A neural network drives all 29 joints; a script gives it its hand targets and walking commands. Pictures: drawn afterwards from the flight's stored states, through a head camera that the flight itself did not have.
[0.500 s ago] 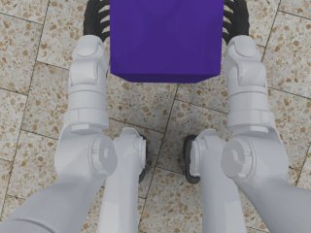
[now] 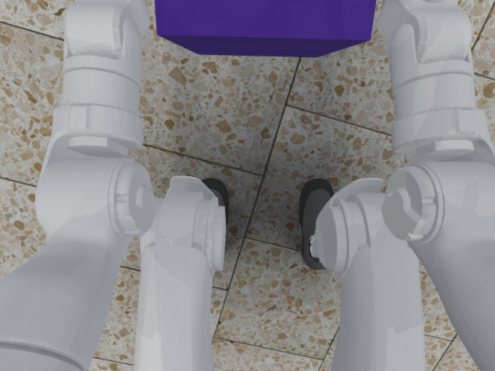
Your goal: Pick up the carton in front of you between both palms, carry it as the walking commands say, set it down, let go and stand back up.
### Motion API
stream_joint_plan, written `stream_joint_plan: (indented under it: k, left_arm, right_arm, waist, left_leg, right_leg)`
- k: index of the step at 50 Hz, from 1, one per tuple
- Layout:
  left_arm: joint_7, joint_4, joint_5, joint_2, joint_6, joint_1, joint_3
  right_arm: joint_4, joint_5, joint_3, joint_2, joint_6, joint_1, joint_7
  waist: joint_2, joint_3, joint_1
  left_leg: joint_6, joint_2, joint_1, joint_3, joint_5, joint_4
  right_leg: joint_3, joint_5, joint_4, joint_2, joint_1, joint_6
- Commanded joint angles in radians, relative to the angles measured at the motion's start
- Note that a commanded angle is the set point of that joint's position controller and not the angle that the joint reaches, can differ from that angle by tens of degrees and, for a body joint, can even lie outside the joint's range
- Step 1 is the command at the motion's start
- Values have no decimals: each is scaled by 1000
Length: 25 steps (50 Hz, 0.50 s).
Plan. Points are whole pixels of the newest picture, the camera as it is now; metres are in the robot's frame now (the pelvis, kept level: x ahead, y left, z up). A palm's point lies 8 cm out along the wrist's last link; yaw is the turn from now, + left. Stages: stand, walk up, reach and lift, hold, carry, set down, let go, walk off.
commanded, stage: set down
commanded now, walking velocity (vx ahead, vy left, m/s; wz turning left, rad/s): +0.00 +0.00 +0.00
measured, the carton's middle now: out of the picture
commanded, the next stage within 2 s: none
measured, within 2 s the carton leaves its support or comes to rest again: rests again in 0.30 s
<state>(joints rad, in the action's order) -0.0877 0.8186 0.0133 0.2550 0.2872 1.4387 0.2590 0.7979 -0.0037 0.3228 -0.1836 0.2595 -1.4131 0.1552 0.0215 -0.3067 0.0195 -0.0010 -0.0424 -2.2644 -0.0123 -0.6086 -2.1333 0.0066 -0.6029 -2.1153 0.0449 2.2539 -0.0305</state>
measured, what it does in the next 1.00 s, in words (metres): stands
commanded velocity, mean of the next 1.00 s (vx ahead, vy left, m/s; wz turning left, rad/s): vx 0.00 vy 0.00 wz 0.00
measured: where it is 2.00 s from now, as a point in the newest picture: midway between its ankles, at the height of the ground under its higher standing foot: (263, 238)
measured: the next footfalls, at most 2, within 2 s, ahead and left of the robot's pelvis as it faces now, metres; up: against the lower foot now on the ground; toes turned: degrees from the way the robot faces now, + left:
none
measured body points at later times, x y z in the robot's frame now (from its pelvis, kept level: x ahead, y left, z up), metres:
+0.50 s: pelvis -0.01 +0.00 -0.03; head +0.36 +0.01 +0.21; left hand +0.56 +0.18 -0.20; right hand +0.56 -0.13 -0.20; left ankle +0.09 +0.11 -0.36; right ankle +0.10 -0.12 -0.36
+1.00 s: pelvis -0.02 +0.00 -0.03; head +0.36 +0.02 +0.20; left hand +0.56 +0.18 -0.20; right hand +0.57 -0.14 -0.21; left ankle +0.09 +0.11 -0.36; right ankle +0.10 -0.12 -0.36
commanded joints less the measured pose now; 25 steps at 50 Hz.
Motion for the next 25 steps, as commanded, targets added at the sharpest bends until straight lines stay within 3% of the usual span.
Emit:
stream_joint_plan:
  k: [1,5,11,19,25]
  left_arm:
    - [273,-177,-172,-902,-47,647,-458]
    - [280,-141,-165,-930,-42,612,-449]
    - [299,-35,-129,-910,-57,581,-378]
    - [300,6,-140,-823,-84,666,-341]
    - [322,99,-90,-802,-71,611,-277]
  right_arm:
    - [-154,160,-487,871,-35,-703,-277]
    - [-99,157,-468,900,-31,-654,-286]
    - [-20,127,-408,885,-46,-638,-296]
    - [-5,140,-397,846,-67,-703,-284]
    - [85,102,-335,801,-53,-666,-303]
  waist:
    - [-51,1572,8]
    - [-54,1480,4]
    - [-25,1233,10]
    - [21,1161,30]
    - [2,926,31]
  left_leg:
    - [21,-62,895,51,626,114]
    - [19,-65,840,46,626,95]
    - [12,-65,628,57,478,92]
    - [0,-56,558,65,372,75]
    - [-8,-52,497,59,267,76]
  right_leg:
    - [-90,516,76,82,-696,16]
    - [-86,504,56,83,-626,18]
    - [-75,415,47,82,-570,22]
    - [-71,362,26,80,-620,21]
    - [-63,239,33,77,-516,31]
